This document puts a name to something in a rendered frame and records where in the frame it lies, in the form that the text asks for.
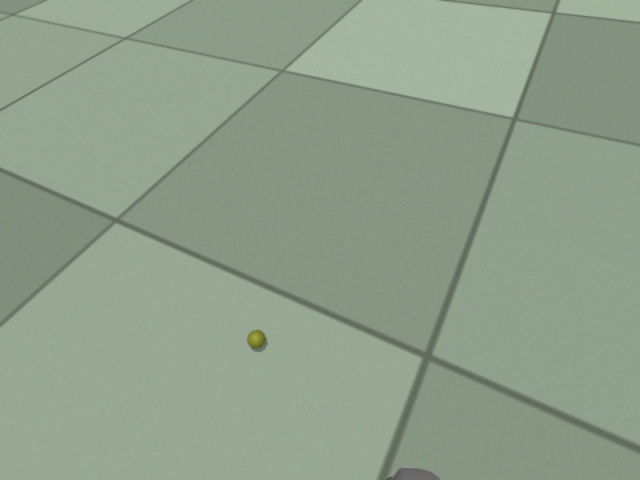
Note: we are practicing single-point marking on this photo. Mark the ball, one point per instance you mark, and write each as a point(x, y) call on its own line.
point(256, 339)

